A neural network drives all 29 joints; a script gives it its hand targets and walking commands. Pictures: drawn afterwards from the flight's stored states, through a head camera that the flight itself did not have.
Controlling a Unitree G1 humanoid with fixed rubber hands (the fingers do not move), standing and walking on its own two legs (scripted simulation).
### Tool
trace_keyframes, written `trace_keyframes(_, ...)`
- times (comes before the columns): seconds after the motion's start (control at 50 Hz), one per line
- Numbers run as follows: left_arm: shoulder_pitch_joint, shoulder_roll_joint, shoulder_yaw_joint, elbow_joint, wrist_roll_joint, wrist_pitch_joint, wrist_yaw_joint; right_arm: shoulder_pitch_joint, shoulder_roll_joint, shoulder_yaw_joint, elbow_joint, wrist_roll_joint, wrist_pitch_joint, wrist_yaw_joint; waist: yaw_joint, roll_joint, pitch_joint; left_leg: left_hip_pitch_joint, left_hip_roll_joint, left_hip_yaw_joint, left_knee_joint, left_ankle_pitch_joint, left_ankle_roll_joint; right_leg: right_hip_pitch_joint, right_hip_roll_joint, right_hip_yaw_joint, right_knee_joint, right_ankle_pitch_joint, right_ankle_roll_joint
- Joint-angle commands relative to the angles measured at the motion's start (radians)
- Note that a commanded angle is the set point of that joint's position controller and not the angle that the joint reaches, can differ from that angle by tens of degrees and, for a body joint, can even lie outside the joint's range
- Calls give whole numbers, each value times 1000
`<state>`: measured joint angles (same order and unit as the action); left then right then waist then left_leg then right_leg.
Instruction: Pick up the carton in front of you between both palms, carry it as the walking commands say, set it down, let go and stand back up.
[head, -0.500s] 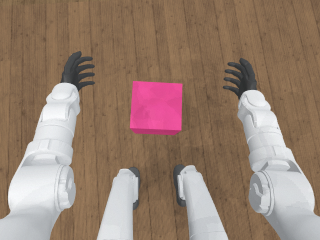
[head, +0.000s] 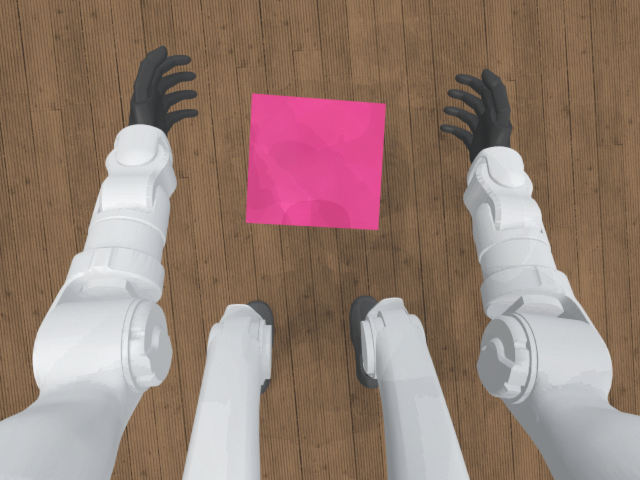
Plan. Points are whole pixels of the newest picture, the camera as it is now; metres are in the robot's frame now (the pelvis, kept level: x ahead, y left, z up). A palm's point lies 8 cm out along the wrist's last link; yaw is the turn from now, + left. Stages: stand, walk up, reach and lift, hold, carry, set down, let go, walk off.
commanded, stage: reach and lift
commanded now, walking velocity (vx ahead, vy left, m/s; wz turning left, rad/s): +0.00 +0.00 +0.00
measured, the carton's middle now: (312, 173) +0.47 -0.01 -0.44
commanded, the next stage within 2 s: none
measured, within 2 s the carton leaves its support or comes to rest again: leaves its support in 1.36 s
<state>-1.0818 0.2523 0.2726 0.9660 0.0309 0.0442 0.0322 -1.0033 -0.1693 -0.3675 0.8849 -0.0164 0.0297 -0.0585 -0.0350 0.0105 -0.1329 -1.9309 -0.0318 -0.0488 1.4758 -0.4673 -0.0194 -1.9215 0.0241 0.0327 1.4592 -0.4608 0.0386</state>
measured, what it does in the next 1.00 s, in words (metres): lowers itself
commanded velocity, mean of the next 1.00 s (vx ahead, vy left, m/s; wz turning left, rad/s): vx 0.00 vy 0.00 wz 0.00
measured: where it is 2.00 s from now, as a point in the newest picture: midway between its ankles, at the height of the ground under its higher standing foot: (313, 360)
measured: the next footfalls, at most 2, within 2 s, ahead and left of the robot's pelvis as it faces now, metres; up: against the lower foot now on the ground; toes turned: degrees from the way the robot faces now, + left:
none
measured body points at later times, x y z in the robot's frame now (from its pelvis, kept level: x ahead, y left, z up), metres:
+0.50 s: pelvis -0.05 +0.00 -0.17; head +0.31 +0.00 +0.08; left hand +0.50 +0.18 -0.36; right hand +0.48 -0.20 -0.36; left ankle +0.06 +0.12 -0.53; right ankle +0.07 -0.13 -0.53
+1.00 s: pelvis -0.05 +0.00 -0.19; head +0.32 +0.00 +0.06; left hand +0.50 +0.16 -0.38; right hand +0.48 -0.18 -0.38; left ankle +0.06 +0.12 -0.53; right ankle +0.07 -0.13 -0.53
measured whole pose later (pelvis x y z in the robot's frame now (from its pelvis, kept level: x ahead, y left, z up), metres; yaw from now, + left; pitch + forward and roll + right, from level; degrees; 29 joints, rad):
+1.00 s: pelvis -0.05 +0.00 -0.19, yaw -1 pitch +40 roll -2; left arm -1.41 0.37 -0.01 1.16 -0.23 0.01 0.10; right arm -1.35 -0.27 -0.12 1.10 0.23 0.00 -0.14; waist -0.04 0.00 0.29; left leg -2.31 -0.04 -0.05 2.17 -0.56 -0.03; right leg -2.30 0.04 0.03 2.15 -0.55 0.05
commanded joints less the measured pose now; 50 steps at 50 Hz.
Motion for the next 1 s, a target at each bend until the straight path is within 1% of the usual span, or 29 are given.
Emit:
trace_keyframes(0.0, -174, 119, -51, -130, -59, -28, 23, -136, -128, 50, -114, 60, -32, -17, -6, 46, -1000, 561, -35, 42, 81, 586, -28, 412, 41, -73, 79, 541, 34)
trace_keyframes(0.04, -201, 147, -87, -169, -100, -26, 33, -159, -157, 85, -144, 101, -30, -29, -10, 53, -1075, 568, -33, 48, 146, 583, -31, 414, 41, -82, 143, 541, 34)
trace_keyframes(0.08, -236, 169, -116, -193, -136, -19, 40, -193, -179, 115, -165, 138, -22, -38, -13, 59, -1112, 559, -31, 54, 200, 546, -34, 399, 40, -92, 200, 504, 33)
trace_keyframes(0.12, -279, 190, -133, -216, -163, -9, 47, -235, -198, 136, -189, 167, -10, -46, -13, 62, -1141, 551, -30, 63, 242, 484, -34, 392, 39, -102, 245, 448, 32)
trace_keyframes(0.16, -319, 207, -146, -211, -181, 6, 53, -275, -214, 148, -189, 185, 6, -53, -13, 61, -1126, 514, -27, 73, 275, 394, -33, 378, 36, -109, 280, 374, 29)
trace_keyframes(0.22, -376, 217, -153, -146, -192, 24, 57, -338, -221, 157, -134, 196, 27, -60, -12, 51, -1000, 400, -17, 84, 308, 226, -33, 324, 26, -110, 318, 237, 26)
trace_keyframes(0.26, -416, 219, -159, -84, -195, 28, 57, -383, -223, 159, -78, 197, 32, -62, -12, 48, -906, 345, -8, 83, 329, 141, -31, 269, 15, -110, 339, 156, 25)
trace_keyframes(0.3, -454, 227, -161, -24, -196, 25, 56, -426, -225, 164, -21, 197, 31, -63, -10, 43, -829, 296, 1, 80, 354, 85, -27, 236, 5, -104, 365, 108, 24)
trace_keyframes(0.34, -492, 238, -165, 28, -200, 17, 55, -468, -230, 168, 31, 197, 24, -64, -10, 37, -777, 256, 8, 75, 383, 59, -23, 219, -1, -96, 395, 88, 23)
trace_keyframes(0.42, -555, 258, -183, 104, -216, -7, 53, -538, -247, 179, 109, 201, 0, -64, -12, 29, -722, 209, 17, 65, 443, 62, -20, 207, -6, -84, 455, 95, 22)
trace_keyframes(0.46, -582, 271, -194, 117, -226, -20, 53, -568, -256, 189, 126, 209, -14, -66, -11, 27, -728, 206, 20, 63, 473, 85, -20, 215, -7, -81, 484, 120, 21)
trace_keyframes(0.52, -614, 293, -217, 102, -250, -38, 59, -600, -273, 213, 115, 233, -32, -75, -8, 26, -806, 241, 20, 65, 516, 147, -20, 262, -5, -80, 526, 187, 21)
trace_keyframes(0.56, -650, 297, -235, 69, -260, -45, 64, -622, -286, 214, 93, 240, -38, -81, -20, 38, -796, 232, 16, 66, 526, 152, -21, 240, -2, -83, 538, 198, 18)
trace_keyframes(0.62, -652, 279, -268, 50, -279, -48, 63, -600, -275, 221, 94, 253, -45, -83, -35, 44, -805, 259, 11, 57, 559, 227, -20, 258, 6, -85, 563, 274, 18)
trace_keyframes(0.66, -630, 263, -281, 53, -287, -47, 64, -574, -257, 235, 102, 267, -46, -82, -29, 54, -826, 294, 7, 57, 570, 265, -19, 258, 10, -87, 571, 301, 18)
trace_keyframes(0.7, -590, 251, -277, 61, -281, -45, 69, -545, -242, 246, 98, 275, -44, -83, -16, 57, -850, 322, 4, 62, 571, 284, -18, 262, 13, -92, 572, 311, 19)
trace_keyframes(0.74, -547, 240, -262, 86, -266, -42, 73, -519, -227, 252, 105, 275, -42, -83, -1, 50, -836, 305, 0, 67, 564, 276, -19, 257, 15, -94, 571, 302, 22)
trace_keyframes(0.78, -523, 228, -247, 115, -250, -41, 72, -505, -216, 244, 124, 263, -40, -81, 1, 39, -769, 248, -1, 65, 553, 239, -20, 227, 15, -90, 565, 273, 23)
trace_keyframes(0.84, -527, 219, -232, 124, -236, -45, 68, -510, -210, 224, 129, 239, -44, -80, -8, 30, -705, 190, -1, 60, 545, 205, -19, 192, 14, -83, 558, 246, 22)
trace_keyframes(0.88, -547, 220, -233, 113, -237, -49, 68, -524, -214, 216, 123, 230, -48, -82, -16, 30, -707, 187, -1, 57, 543, 199, -19, 193, 15, -82, 555, 241, 20)
trace_keyframes(0.94, -593, 188, -271, 94, -260, -50, 69, -563, -193, 237, 111, 240, -51, -86, -26, 36, -727, 203, -4, 56, 535, 187, -17, 201, 15, -84, 546, 227, 17)
trace_keyframes(0.98, -628, 139, -306, 90, -281, -51, 70, -593, -147, 269, 111, 260, -51, -87, -25, 40, -735, 214, -10, 57, 529, 174, -16, 210, 19, -86, 539, 214, 15)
